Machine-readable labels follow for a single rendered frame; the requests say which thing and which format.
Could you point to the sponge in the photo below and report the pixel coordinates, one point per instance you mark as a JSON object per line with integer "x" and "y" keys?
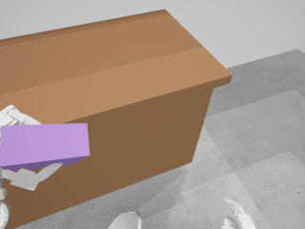
{"x": 36, "y": 146}

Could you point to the right robot hand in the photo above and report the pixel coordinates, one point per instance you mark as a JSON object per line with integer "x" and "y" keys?
{"x": 242, "y": 221}

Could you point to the left robot thigh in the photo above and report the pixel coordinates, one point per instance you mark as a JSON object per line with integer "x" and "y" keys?
{"x": 127, "y": 221}

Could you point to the left robot hand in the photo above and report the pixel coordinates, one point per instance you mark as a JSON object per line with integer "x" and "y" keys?
{"x": 24, "y": 178}

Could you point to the table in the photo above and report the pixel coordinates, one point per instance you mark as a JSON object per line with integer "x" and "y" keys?
{"x": 143, "y": 85}

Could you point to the left robot forearm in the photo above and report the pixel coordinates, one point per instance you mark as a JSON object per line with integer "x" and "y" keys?
{"x": 4, "y": 209}

